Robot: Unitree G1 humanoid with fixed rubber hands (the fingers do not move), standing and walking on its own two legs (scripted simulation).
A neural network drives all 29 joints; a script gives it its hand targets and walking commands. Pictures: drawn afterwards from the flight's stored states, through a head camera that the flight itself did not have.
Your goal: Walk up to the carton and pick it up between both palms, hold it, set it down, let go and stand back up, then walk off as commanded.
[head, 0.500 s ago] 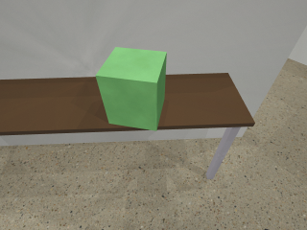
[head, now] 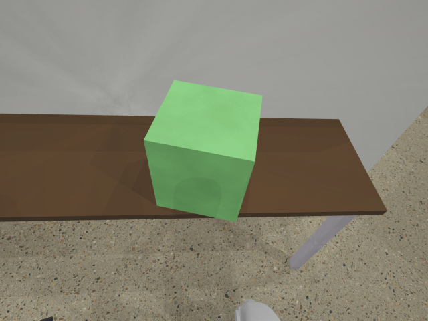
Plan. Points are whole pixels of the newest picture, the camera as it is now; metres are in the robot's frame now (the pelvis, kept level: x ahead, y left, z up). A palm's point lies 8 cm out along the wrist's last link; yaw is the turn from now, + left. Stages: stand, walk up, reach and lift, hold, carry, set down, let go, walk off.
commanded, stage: walk up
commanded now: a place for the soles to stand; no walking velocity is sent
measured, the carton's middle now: (206, 154) +0.48 +0.02 -0.01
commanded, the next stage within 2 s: none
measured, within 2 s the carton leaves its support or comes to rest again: neither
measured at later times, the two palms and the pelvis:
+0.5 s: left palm (54, 315) +0.15 +0.28 -0.09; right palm out of the picture +0.13 -0.36 -0.11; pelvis +0.07 -0.04 -0.01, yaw +0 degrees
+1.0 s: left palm (59, 290) +0.20 +0.30 -0.11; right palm (378, 303) +0.18 -0.34 -0.10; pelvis +0.09 -0.02 -0.01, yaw +0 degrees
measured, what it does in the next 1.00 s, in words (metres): steps on the spot: right foot, then left foot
